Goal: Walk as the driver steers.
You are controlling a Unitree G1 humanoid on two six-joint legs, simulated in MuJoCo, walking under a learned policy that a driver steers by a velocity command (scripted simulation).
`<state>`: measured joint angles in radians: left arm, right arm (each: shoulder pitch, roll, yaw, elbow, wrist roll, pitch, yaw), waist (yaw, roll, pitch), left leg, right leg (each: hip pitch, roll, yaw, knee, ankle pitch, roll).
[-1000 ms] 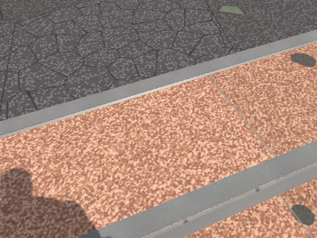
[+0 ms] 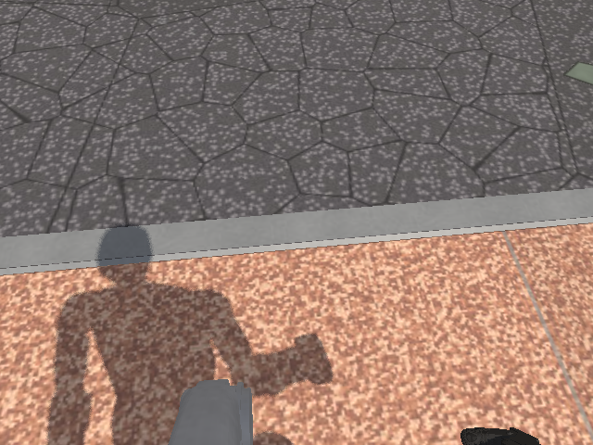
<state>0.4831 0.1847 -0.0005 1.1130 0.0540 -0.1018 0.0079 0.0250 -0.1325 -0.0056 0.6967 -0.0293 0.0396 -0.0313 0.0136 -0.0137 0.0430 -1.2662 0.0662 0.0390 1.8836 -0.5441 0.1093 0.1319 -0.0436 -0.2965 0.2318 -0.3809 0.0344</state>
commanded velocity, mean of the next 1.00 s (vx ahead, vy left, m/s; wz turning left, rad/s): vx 0.50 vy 0.00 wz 0.52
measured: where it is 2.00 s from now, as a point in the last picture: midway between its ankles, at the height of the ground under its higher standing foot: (148, 153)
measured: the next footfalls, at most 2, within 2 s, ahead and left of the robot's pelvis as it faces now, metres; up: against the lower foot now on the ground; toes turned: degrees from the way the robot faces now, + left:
left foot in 0.10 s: +0.28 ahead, +0.09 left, +0.16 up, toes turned +6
right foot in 0.64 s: +0.67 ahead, +0.06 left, +0.16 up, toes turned +29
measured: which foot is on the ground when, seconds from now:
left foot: up 0.00-0.08, down 0.10-0.66, up 0.68-1.00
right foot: down 0.00-0.12, up 0.14-0.62, down 0.64-1.00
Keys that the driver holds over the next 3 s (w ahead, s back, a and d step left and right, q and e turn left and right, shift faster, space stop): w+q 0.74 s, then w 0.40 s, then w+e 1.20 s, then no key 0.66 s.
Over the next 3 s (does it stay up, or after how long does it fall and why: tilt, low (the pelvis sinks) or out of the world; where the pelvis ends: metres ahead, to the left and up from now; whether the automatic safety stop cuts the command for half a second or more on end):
stays up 1.48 0.42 0.16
